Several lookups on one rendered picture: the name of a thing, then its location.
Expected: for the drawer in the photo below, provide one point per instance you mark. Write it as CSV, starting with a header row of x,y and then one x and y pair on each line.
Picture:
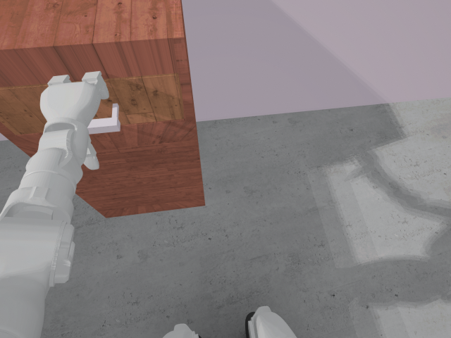
x,y
141,99

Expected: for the cabinet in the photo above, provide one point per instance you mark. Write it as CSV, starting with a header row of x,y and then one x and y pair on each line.
x,y
146,167

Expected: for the left robot upper arm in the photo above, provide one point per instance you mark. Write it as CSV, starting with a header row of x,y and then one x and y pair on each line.
x,y
35,254

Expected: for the right robot shin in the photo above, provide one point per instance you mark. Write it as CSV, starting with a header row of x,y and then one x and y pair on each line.
x,y
262,309

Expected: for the left robot hand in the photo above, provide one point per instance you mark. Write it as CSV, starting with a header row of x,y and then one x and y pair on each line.
x,y
76,100

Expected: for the left robot shin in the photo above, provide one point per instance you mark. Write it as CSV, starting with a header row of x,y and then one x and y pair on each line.
x,y
182,327

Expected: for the robot shin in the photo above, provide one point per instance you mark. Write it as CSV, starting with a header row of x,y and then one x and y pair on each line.
x,y
262,309
182,327

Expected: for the handle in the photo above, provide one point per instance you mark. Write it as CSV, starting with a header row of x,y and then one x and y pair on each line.
x,y
103,125

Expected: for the robot left forearm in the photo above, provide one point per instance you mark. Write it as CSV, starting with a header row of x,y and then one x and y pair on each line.
x,y
47,188

